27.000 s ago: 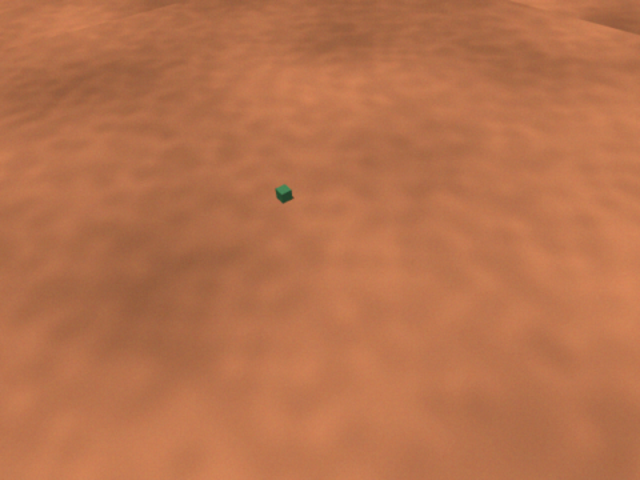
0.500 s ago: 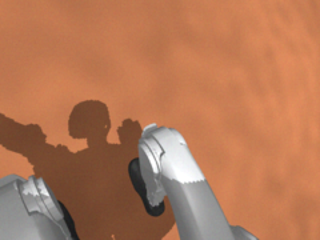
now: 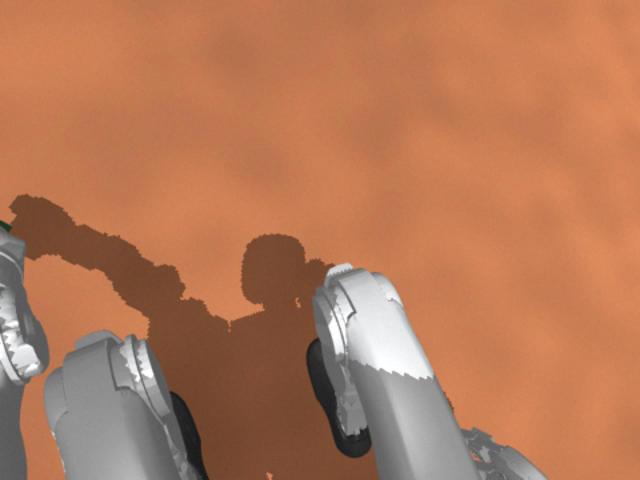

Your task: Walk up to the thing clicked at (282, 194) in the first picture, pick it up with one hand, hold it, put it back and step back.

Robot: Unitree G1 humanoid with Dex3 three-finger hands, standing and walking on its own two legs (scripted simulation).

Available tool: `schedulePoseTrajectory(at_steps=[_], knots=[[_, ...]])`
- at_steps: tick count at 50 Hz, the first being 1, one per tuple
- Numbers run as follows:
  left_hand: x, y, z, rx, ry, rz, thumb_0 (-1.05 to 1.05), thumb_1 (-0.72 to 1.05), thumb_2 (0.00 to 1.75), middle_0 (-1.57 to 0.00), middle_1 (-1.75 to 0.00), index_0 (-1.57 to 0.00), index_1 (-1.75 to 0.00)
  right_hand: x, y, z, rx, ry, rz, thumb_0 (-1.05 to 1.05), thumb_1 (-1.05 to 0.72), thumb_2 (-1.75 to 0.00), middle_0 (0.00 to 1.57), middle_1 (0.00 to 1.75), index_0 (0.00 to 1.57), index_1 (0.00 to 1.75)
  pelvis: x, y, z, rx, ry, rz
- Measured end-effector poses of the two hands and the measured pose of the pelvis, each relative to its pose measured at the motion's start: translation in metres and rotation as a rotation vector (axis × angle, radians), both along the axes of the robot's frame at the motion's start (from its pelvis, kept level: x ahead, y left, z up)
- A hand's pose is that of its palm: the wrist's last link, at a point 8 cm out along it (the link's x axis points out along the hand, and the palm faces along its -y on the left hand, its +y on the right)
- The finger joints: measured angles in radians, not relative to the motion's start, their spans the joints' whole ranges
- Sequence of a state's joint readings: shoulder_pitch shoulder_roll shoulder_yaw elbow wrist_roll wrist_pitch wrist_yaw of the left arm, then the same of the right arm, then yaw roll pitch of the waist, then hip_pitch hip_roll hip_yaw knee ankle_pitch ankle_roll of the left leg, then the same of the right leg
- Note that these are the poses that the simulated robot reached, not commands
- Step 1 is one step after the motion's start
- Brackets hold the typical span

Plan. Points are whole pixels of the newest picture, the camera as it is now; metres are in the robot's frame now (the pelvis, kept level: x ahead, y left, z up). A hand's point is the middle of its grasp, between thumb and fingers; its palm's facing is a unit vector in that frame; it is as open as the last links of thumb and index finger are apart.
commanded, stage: lift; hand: left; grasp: from above
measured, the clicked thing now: out of the picture +0.47 +0.34 -0.20
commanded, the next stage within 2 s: hold in 1.66 s
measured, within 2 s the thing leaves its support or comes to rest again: neither
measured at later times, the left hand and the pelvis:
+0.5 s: hand out of the picture +0.41 +0.34 -0.05, palm faces -0.23 -0.33 -0.91, open 8.3 cm; pelvis +0.00 +0.00 +0.06, yaw +4 degrees
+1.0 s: hand out of the picture +0.35 +0.31 +0.14, palm faces -0.24 -0.36 -0.90, open 8.2 cm; pelvis +0.02 -0.01 +0.24, yaw +8 degrees
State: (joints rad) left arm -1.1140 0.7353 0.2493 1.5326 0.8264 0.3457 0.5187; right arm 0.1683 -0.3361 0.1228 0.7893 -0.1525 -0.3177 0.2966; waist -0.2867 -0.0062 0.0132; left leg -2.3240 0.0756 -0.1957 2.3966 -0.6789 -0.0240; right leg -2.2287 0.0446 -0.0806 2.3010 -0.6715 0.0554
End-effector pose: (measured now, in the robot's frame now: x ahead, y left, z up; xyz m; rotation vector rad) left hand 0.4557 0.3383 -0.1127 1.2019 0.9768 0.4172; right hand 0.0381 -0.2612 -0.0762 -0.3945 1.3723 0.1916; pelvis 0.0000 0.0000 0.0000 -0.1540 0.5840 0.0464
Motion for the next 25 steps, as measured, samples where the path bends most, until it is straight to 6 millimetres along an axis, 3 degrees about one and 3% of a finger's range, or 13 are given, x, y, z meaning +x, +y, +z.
schedulePoseTrajectory(at_steps=[8,16,25], knots=[[-0.004,0.001,0.023,-0.018,-0.002,0.016,-0.02,0.21,0.31,-0.85,-0.38,-0.89,-0.36,0.002,0.0,-0.006,0.009,0.003,-0.063,0.01,-0.91,-0.9,0.19,0.3,0.2,0.3,0.002,-0.001,0.007,0.018,0.024,0.008],[-0.017,0.002,0.062,-0.009,-0.001,-0.048,-0.02,0.22,0.29,-0.86,-0.36,-0.89,-0.35,0.015,0.001,-0.005,0.019,-0.038,-0.121,0.01,-0.91,-0.9,0.19,0.3,0.2,0.3,0.002,-0.001,0.022,0.033,0.035,0.023],[-0.05,0.001,0.117,0.003,-0.002,-0.064,-0.02,0.22,0.3,-0.86,-0.37,-0.89,-0.36,0.041,0.001,0.021,0.02,-0.132,-0.139,0.01,-0.91,-0.9,0.2,0.3,0.2,0.3,-0.002,-0.002,0.059,0.05,0.029,0.042]])
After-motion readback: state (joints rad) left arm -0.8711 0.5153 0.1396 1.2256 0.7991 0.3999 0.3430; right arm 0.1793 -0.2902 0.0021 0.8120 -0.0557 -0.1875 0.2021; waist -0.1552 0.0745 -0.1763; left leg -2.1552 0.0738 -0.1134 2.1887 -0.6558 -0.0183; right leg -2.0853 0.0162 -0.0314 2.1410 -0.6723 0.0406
